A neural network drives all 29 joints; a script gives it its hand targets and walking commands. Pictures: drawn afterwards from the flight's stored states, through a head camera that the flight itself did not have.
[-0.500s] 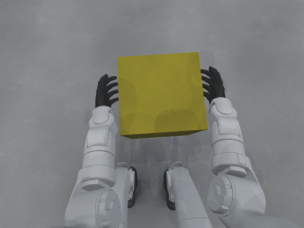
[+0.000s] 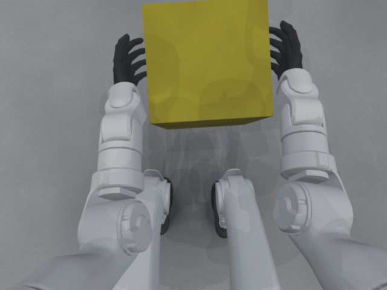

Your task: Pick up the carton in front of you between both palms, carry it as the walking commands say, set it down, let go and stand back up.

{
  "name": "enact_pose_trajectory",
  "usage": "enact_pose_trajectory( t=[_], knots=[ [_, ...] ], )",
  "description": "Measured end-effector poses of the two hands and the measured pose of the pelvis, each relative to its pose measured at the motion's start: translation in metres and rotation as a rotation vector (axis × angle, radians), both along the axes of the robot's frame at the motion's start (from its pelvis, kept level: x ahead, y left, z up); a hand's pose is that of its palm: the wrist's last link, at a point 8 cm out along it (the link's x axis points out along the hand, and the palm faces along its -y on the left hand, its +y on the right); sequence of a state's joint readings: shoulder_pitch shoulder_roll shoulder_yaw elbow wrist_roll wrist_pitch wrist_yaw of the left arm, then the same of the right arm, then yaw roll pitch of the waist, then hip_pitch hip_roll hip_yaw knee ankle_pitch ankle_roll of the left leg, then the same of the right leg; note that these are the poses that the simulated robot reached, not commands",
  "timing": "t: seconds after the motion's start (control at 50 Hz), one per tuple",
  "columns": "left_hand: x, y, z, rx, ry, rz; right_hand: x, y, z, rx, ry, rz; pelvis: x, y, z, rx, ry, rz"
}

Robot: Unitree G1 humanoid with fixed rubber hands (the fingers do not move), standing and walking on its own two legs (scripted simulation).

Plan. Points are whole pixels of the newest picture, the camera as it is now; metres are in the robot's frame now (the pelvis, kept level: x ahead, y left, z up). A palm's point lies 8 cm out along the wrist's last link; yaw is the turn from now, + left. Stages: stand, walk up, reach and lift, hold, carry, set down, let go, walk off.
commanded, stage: set down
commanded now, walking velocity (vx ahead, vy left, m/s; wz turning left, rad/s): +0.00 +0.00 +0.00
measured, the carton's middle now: (205, 79) +0.50 -0.04 -0.19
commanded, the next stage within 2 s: none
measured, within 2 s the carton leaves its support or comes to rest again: rests again in 0.92 s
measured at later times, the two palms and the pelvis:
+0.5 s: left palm (147, 82) +0.52 +0.10 -0.25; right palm (265, 72) +0.53 -0.19 -0.26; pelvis -0.01 +0.01 -0.10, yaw +0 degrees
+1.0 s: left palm (145, 78) +0.54 +0.12 -0.30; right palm (255, 70) +0.55 -0.18 -0.31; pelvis -0.01 +0.00 -0.15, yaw +1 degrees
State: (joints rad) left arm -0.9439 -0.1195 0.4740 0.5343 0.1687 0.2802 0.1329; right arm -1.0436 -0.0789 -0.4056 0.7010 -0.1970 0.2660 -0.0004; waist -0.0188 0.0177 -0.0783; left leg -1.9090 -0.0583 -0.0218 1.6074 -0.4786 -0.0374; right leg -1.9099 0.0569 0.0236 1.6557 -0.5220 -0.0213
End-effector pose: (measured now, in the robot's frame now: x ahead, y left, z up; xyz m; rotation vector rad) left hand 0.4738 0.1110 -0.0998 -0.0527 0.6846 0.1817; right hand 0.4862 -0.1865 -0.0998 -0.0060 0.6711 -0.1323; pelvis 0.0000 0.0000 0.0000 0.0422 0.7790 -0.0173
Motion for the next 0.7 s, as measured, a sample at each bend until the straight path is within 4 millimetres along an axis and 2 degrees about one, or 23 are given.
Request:
enact_pose_trajectory(
  t=[0.12,0.26,0.4,0.58,0.62,0.7],
  knots=[
    [0.012,0.002,-0.03,0.016,0.004,-0.002,0.015,0.002,-0.03,-0.002,0.005,0.012,-0.003,0.0,-0.026,0.001,0.01,-0.003],
    [0.022,-0.001,-0.076,0.011,0.034,-0.012,0.023,-0.001,-0.074,-0.032,0.036,0.023,-0.009,0.003,-0.055,0.0,0.008,-0.005],
    [0.038,-0.008,-0.119,0.014,0.017,-0.018,0.038,-0.008,-0.119,-0.034,0.025,0.024,-0.014,0.007,-0.084,0.005,-0.014,-0.007],
    [0.042,-0.003,-0.182,0.003,0.051,0.01,0.05,-0.003,-0.18,-0.058,0.067,0.068,-0.015,0.006,-0.119,0.012,-0.045,-0.009],
    [0.048,-0.001,-0.187,0.024,0.065,-0.003,0.053,-0.001,-0.191,-0.057,0.082,0.071,-0.015,0.005,-0.126,0.012,-0.057,-0.007],
    [0.064,0.003,-0.187,0.046,0.03,-0.015,0.062,0.0,-0.203,-0.051,0.072,0.092,-0.014,0.005,-0.137,0.012,-0.079,-0.004]
  ],
)
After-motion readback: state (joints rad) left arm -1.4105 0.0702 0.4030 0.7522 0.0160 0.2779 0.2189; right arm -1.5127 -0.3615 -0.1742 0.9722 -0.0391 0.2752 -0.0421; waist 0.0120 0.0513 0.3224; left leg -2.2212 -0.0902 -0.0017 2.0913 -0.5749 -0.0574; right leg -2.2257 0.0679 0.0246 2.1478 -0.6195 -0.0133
